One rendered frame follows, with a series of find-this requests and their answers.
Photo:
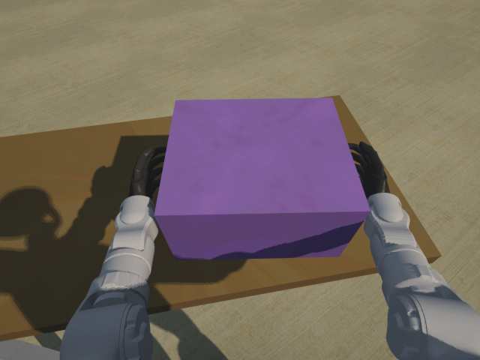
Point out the left robot upper arm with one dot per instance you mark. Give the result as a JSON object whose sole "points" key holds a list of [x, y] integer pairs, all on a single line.
{"points": [[116, 332]]}

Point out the table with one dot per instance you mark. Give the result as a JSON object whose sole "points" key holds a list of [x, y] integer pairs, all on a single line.
{"points": [[60, 193]]}

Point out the carton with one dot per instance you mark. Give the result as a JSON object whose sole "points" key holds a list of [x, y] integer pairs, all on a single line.
{"points": [[258, 179]]}

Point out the robot left hand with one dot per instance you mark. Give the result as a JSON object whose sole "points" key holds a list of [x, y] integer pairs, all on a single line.
{"points": [[142, 181]]}

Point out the left robot forearm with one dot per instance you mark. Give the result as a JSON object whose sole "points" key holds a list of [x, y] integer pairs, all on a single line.
{"points": [[125, 271]]}

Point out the right robot upper arm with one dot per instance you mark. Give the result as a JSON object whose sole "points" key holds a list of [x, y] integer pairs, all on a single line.
{"points": [[422, 327]]}

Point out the robot right hand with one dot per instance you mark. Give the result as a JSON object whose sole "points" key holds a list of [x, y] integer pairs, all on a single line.
{"points": [[372, 175]]}

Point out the right robot forearm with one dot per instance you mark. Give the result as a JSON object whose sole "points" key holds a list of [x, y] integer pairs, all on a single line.
{"points": [[398, 258]]}

